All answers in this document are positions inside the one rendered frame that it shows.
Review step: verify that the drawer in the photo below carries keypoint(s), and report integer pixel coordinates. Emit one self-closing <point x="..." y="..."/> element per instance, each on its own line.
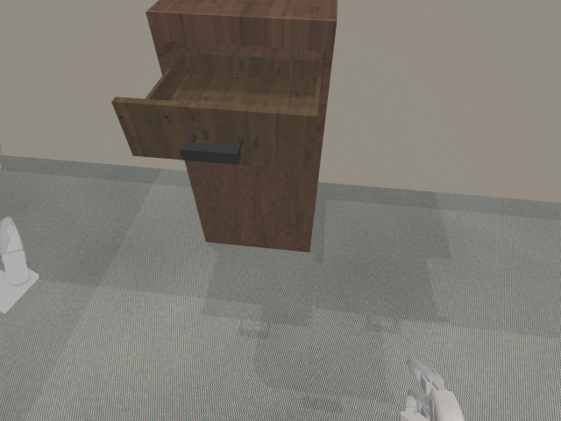
<point x="272" y="103"/>

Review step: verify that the right robot hand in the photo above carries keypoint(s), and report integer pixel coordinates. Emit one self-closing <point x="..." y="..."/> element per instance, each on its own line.
<point x="442" y="405"/>

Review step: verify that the handle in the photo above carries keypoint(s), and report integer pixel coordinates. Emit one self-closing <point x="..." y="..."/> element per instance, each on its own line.
<point x="192" y="151"/>

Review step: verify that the cabinet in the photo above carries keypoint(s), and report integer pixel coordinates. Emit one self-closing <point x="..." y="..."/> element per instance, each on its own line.
<point x="239" y="204"/>

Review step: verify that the left robot hand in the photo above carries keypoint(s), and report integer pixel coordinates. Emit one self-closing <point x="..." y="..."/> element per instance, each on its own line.
<point x="17" y="278"/>

